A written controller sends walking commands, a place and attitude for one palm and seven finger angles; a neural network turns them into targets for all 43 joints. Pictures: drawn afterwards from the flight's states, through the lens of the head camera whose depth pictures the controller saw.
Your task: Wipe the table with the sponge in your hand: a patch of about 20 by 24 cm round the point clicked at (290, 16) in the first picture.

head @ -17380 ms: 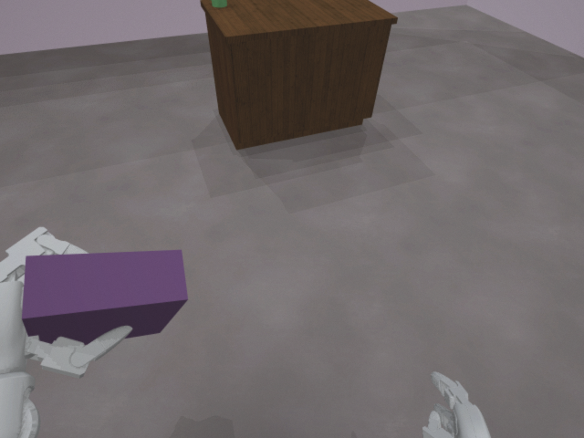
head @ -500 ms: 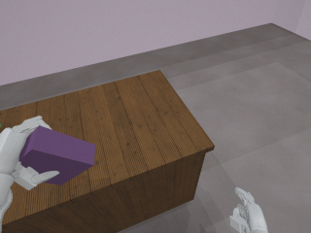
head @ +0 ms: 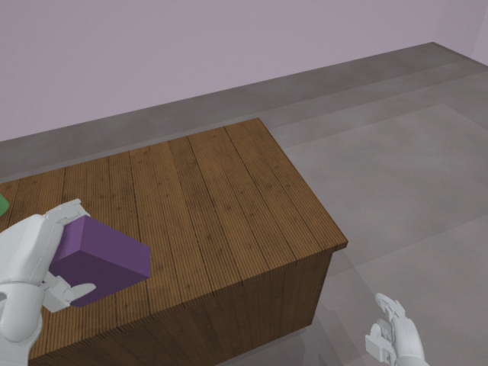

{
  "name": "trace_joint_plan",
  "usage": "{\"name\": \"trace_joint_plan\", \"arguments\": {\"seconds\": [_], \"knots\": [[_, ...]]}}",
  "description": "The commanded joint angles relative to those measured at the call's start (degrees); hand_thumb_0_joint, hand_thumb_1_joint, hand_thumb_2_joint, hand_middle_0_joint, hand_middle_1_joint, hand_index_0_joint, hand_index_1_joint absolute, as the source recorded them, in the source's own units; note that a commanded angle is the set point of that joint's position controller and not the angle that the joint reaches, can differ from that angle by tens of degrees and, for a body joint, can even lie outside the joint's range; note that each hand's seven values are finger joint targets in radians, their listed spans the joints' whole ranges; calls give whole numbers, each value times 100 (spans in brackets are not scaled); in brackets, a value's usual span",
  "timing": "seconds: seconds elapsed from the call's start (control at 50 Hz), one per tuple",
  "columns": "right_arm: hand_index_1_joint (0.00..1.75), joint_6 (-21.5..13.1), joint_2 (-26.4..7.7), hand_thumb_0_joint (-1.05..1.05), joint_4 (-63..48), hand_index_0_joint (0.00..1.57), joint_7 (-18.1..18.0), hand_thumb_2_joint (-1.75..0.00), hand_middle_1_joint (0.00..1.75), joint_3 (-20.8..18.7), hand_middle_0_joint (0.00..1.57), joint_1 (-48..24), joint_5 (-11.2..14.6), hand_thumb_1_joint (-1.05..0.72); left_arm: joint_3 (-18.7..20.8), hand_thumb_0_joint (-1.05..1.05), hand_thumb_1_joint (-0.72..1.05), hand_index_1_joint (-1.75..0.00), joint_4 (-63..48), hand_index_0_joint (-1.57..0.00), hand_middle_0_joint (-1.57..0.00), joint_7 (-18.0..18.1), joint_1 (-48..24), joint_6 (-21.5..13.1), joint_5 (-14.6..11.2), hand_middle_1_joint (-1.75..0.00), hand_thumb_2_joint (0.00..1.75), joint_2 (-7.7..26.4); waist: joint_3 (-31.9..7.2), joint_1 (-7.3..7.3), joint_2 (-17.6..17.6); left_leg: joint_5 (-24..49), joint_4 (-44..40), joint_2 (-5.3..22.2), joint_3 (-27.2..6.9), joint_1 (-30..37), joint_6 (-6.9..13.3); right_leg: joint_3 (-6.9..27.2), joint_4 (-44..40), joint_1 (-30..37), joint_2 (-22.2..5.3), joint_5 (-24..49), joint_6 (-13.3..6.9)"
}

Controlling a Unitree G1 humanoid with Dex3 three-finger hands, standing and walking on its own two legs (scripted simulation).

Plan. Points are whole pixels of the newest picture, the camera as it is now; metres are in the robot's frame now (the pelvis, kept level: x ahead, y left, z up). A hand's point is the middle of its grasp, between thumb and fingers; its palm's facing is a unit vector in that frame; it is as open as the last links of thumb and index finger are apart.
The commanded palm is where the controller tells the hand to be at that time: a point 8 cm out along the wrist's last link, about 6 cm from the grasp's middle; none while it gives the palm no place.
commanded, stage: turn the palm down, sponge in hand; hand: left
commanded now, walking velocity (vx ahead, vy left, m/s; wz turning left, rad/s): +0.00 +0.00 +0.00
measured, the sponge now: (94, 270) +0.22 +0.27 +0.07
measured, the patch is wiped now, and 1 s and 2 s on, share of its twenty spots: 0.00 0.00 0.00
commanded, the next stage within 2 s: move the sponge above the wiping area in 1.02 s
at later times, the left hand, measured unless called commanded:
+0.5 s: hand (56, 253) +0.22 +0.31 +0.11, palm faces +0.08 -0.15 -0.99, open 9.8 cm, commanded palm +0.19 +0.30 +0.17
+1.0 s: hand (67, 258) +0.22 +0.30 +0.10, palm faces +0.02 -0.11 -0.99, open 9.8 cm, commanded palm +0.19 +0.29 +0.17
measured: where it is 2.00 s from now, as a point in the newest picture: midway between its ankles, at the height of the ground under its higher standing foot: outside the picture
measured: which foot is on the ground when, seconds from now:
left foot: down 0.00-1.00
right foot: down 0.00-1.00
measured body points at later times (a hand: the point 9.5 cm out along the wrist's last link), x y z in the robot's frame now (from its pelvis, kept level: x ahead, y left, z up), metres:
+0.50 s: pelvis +0.00 +0.02 +0.01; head +0.00 -0.02 +0.46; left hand +0.22 +0.32 +0.16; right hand +0.26 -0.17 -0.07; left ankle +0.02 +0.12 -0.73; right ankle +0.00 -0.08 -0.73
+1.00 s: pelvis +0.00 +0.01 +0.02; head +0.00 -0.03 +0.46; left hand +0.22 +0.30 +0.16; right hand +0.26 -0.18 -0.06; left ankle +0.02 +0.12 -0.73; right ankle +0.00 -0.08 -0.73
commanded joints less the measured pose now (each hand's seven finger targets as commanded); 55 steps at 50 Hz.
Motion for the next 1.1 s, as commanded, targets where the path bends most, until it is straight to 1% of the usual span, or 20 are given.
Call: {"name": "trace_joint_plan", "arguments": {"seconds": [0.0, 0.1, 0.12, 0.24, 0.3, 0.32, 0.4, 0.44, 0.5, 0.54, 0.6, 0.62, 0.7, 0.72, 0.8, 0.82, 0.9, 0.92, 1.0, 1.08], "knots": [[30, -200, -626, 0, -974, 20, -5, -90, 30, -84, 20, -1158, 32, -90, 878, 0, 10, -160, -958, -120, -120, 152, -1049, 423, 452, -160, 130, 1395, -668, 69, 123, 1019, -649, -70, -106, 506, 206, 462, -941, 151, -216, 805, 113], [30, -134, -618, 0, -940, 20, 12, -90, 30, -11, 20, -1352, 16, -90, 509, 0, 10, -160, -970, -120, -120, -87, -1253, 661, 913, -160, 130, 1266, -700, 70, 1, 1196, -838, -48, -201, 779, 231, 453, -1082, 284, -167, 904, 64], [30, -136, -587, 0, -981, 20, 28, -90, 30, -9, 20, -1321, 10, -90, 233, 0, 10, -160, -1051, -120, -120, -122, -1305, 651, 953, -160, 130, 1001, -687, 15, -5, 1253, -852, -37, -179, 806, 245, 371, -1094, 348, -189, 986, 72], [30, -112, -565, 0, -777, 20, 107, -90, 30, -13, 20, -1447, -54, -90, 286, 0, 10, -160, -951, -120, -120, -5, -1705, 648, 1562, -160, 130, 1189, -966, 142, 193, 1588, -1042, 22, -364, 1088, 193, 377, -1132, 542, -159, 1135, -13], [30, -53, -587, 0, -697, 20, 153, -90, 30, 20, 20, -1691, -42, -90, 286, 0, 10, -160, -756, -120, -120, 29, -1912, 821, 1752, -160, 130, 1230, -815, 205, 208, 1575, -1163, 0, -439, 1089, 176, 523, -1226, 602, -117, 1105, -82], [30, -58, -548, 0, -716, 20, 170, -90, 30, -12, 20, -1646, -28, -90, 2, 0, 10, -160, -758, -120, -120, 25, -1877, 861, 1750, -160, 130, 909, -904, 156, 230, 1660, -1140, 15, -355, 1145, 192, 375, -1213, 691, -150, 1191, -58], [30, -19, -568, 0, -647, 20, 231, -90, 30, 24, 20, -1884, -28, -90, -82, 0, 10, -160, -675, -120, -120, -37, -2098, 1070, 2011, -160, 130, 1000, -935, 219, 290, 1849, -1260, -8, -467, 1250, 181, 551, -1284, 827, -122, 1331, -126], [30, -18, -553, 0, -611, 20, 267, -90, 30, 18, 20, -1822, -19, -90, -321, 0, 10, -160, -495, -120, -120, -103, -2080, 1145, 2094, -160, 130, 813, -944, 170, 54, 1876, -1287, -5, -466, 1227, 190, 444, -1326, 876, -162, 1331, -88], [30, 5, -563, 0, -593, 20, 305, -90, 30, 44, 20, -2020, -39, -90, -250, 0, 10, -160, -591, -120, -120, -145, -2303, 1218, 2336, -160, 130, 1024, -949, 258, 332, 1865, -1352, -37, -523, 1302, 213, 628, -1353, 970, -118, 1306, -159], [30, -4, -517, 0, -563, 20, 330, -90, 30, 34, 20, -1943, -24, -90, -461, 0, 10, -160, -393, -120, -120, -185, -2255, 1243, 2392, -160, 130, 807, -904, 212, 112, 1836, -1360, -48, -488, 1289, 233, 544, -1407, 958, -158, 1273, -116], [30, 9, -566, 0, -506, 20, 365, -90, 30, 40, 20, -2137, -57, -90, -163, 0, 10, -160, -387, -120, -120, -163, -2459, 1297, 2604, -160, 130, 1156, -1022, 337, 114, 1926, -1348, -98, -527, 1348, 243, 778, -1434, 1063, -110, 1367, -186], [30, -10, -527, 0, -546, 20, 379, -90, 30, 35, 20, -2081, -49, -90, -425, 0, 10, -160, -412, -120, -120, -171, -2441, 1287, 2567, -160, 130, 856, -1063, 288, 135, 1994, -1312, -99, -463, 1358, 253, 608, -1407, 1080, -145, 1458, -155], [30, -2, -557, 0, -474, 20, 366, -90, 30, 40, 20, -2178, -52, -90, -210, 0, 10, -160, -282, -120, -120, -179, -2444, 1279, 2514, -160, 130, 1047, -909, 326, 2, 1907, -1352, -128, -510, 1407, 257, 809, -1545, 1003, -122, 1411, -171], [30, -17, -516, 0, -510, 20, 364, -90, 30, 25, 20, -2097, -27, -90, -498, 0, 10, -160, -260, -120, -120, -190, -2355, 1282, 2439, -160, 130, 709, -911, 255, -42, 1862, -1322, -132, -426, 1379, 276, 652, -1531, 1040, -160, 1421, -124], [30, -15, -558, 0, -471, 20, 357, -90, 30, 34, 20, -2217, -36, -90, -290, 0, 10, -160, -283, -120, -120, -214, -2507, 1307, 2491, -160, 130, 997, -893, 303, 22, 1838, -1338, -176, -456, 1408, 267, 876, -1590, 1032, -138, 1435, -164], [30, -38, -529, 0, -507, 20, 352, -90, 30, 16, 20, -2132, -25, -90, -517, 0, 10, -160, -276, -120, -120, -227, -2414, 1296, 2442, -160, 130, 727, -927, 245, -16, 1828, -1303, -166, -390, 1405, 284, 729, -1554, 1065, -162, 1466, -126], [30, -47, -573, 0, -469, 20, 351, -90, 30, 20, 20, -2233, -45, -90, -218, 0, 10, -160, -360, -120, -120, -200, -2572, 1241, 2541, -160, 130, 1091, -975, 320, 76, 1869, -1296, -196, -454, 1455, 273, 943, -1572, 1057, -131, 1500, -181], [30, -71, -517, 0, -516, 20, 340, -90, 30, -8, 20, -2118, -26, -90, -506, 0, 10, -160, -339, -120, -120, -194, -2381, 1231, 2444, -160, 130, 718, -965, 252, 57, 1905, -1257, -190, -354, 1429, 298, 772, -1532, 1121, -171, 1606, -133], [30, -69, -560, 0, -462, 20, 343, -90, 30, -6, 20, -2197, -26, -90, -257, 0, 10, -160, -299, -120, -120, -134, -2474, 1228, 2485, -160, 130, 992, -887, 291, 59, 1774, -1297, -206, -421, 1403, 264, 970, -1598, 1053, -138, 1442, -171], [30, -62, -572, 0, -434, 20, 348, -90, 30, -15, 20, -2165, -8, -90, -388, 0, 10, -160, -111, -120, -120, -125, -2484, 1278, 2509, -160, 130, 893, -909, 275, -111, 1762, -1323, -210, -421, 1369, 256, 857, -1593, 1030, -183, 1428, -126]]}}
